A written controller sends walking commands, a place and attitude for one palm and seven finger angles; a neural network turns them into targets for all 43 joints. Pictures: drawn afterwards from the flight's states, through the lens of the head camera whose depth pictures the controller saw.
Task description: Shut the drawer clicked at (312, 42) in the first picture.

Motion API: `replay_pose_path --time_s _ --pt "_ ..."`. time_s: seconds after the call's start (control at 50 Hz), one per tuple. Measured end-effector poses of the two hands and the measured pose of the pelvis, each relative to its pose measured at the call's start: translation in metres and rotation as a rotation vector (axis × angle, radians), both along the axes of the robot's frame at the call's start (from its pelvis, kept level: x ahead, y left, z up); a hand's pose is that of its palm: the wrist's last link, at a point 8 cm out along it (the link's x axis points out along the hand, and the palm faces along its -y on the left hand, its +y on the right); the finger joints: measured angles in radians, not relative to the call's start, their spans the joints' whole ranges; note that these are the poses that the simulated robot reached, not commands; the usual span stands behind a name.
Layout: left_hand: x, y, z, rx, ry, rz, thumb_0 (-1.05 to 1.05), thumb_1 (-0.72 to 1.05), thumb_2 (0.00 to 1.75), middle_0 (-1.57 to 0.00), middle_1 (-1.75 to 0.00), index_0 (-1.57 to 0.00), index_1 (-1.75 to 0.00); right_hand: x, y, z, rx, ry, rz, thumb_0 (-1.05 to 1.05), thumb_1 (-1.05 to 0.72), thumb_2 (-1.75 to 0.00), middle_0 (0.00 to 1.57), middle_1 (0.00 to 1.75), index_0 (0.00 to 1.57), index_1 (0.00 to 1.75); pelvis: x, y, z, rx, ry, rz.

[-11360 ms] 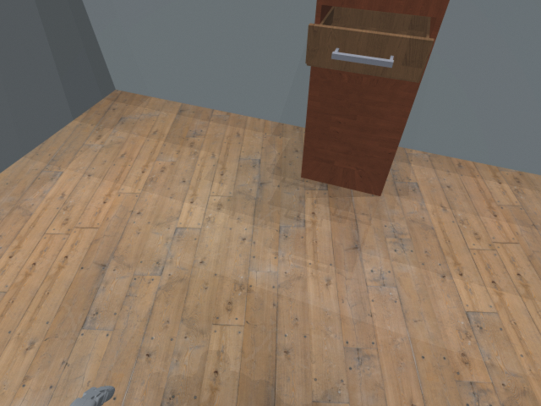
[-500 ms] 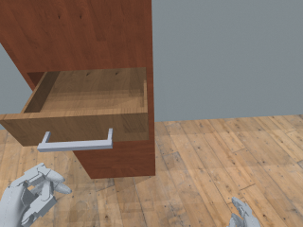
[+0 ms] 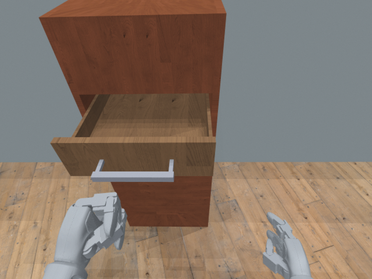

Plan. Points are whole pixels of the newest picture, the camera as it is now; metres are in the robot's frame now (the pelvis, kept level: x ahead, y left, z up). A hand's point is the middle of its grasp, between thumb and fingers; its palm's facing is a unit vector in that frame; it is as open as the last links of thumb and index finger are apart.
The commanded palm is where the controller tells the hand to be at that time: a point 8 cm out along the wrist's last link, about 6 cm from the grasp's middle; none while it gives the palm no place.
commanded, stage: raise the hand and make a fist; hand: left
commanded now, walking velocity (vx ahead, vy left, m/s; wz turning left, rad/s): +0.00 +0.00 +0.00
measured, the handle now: (134, 170) +0.35 +0.16 +0.05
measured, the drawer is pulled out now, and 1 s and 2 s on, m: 0.20 0.20 0.20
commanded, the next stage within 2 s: bring the fist close to the handle in 0.48 s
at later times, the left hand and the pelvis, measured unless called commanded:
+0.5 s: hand (119, 220) +0.18 +0.12 +0.15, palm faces +0.06 -1.00 -0.06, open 3.3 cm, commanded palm +0.14 +0.17 +0.15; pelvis +0.00 +0.00 +0.00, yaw +0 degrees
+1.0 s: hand (132, 214) +0.21 +0.12 +0.11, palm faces +0.04 -1.00 -0.04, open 3.3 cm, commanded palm +0.18 +0.18 +0.11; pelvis +0.02 -0.03 +0.00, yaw +0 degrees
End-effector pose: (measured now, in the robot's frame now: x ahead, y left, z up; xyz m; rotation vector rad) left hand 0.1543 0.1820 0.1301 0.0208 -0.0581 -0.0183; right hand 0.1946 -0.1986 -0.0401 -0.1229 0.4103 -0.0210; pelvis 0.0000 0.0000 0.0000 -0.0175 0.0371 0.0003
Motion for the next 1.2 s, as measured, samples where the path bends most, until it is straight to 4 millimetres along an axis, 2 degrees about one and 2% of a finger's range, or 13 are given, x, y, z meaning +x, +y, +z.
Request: replay_pose_path --time_s 0.16,0.34,0.54,0.66,0.76,0.86,0.94,1.08,1.2 --pt "0.0 0.002 0.028 0.015 -0.081 0.036 0.02 0.9 0.9 -1.4 -1.6 -1.39 -1.6 -0.014 0.007 -0.004 -0.001 0.035 0.03 0.01 -0.9 -0.9 0.2 0.3 0.21 0.3 -0.004 0.006 0.001 -0.001 -0.022 -0.003" --pt "-0.002 -0.016 0.01 0.006 0.042 0.002 0.02 0.9 0.9 -1.4 -1.6 -1.4 -1.6 -0.025 -0.009 -0.007 -0.023 0.087 -0.006 0.01 -0.9 -0.9 0.2 0.3 0.2 0.3 -0.005 0.005 0.002 0.006 -0.029 -0.009" --pt "-0.001 -0.008 0.024 0.032 -0.05 0.08 0.02 0.9 0.9 -1.4 -1.6 -1.4 -1.6 -0.022 -0.024 -0.01 -0.024 0.08 -0.008 0.01 -0.9 -0.9 0.2 0.3 0.2 0.3 -0.002 -0.008 0.001 0.007 -0.028 -0.006" --pt "-0.001 -0.018 0.012 0.032 0.021 0.041 0.02 0.9 0.9 -1.4 -1.6 -1.4 -1.6 -0.017 -0.034 -0.009 -0.023 0.08 -0.02 0.01 -0.9 -0.9 0.2 0.3 0.2 0.3 0.003 -0.016 0.003 0.012 -0.027 -0.005" --pt "0.004 -0.007 -0.002 0.046 0.059 0.09 0.02 0.9 0.9 -1.4 -1.6 -1.4 -1.6 -0.013 -0.043 -0.01 -0.039 0.09 -0.022 0.01 -0.9 -0.9 0.2 0.3 0.2 0.3 0.005 -0.025 0.002 0.013 -0.018 0.001" --pt "0.017 -0.002 -0.006 0.035 0.025 0.115 0.02 0.9 0.9 -1.4 -1.6 -1.4 -1.6 -0.012 -0.052 -0.014 -0.055 0.105 -0.02 0.01 -0.9 -0.9 0.2 0.3 0.2 0.3 0.007 -0.029 0.002 0.013 0.0 0.006" --pt "0.027 -0.006 -0.011 0.025 0.021 0.079 0.02 0.9 0.9 -1.4 -1.6 -1.4 -1.6 -0.014 -0.058 -0.019 -0.059 0.125 -0.037 0.01 -0.9 -0.9 0.2 0.3 0.2 0.3 0.012 -0.03 0.001 0.016 0.016 0.002" --pt "0.037 -0.005 -0.033 0.018 0.093 0.069 0.02 0.9 0.9 -1.4 -1.6 -1.4 -1.6 -0.02 -0.064 -0.023 -0.068 0.169 -0.077 0.01 -0.9 -0.9 0.2 0.3 0.2 0.3 0.017 -0.029 0.001 0.022 0.033 -0.008" --pt "0.041 0.0 -0.037 0.02 0.053 0.092 0.02 0.9 0.9 -1.4 -1.6 -1.4 -1.6 -0.022 -0.061 -0.029 -0.076 0.188 -0.071 0.01 -0.9 -0.9 0.2 0.3 0.2 0.3 0.015 -0.024 -0.003 0.018 0.051 -0.006"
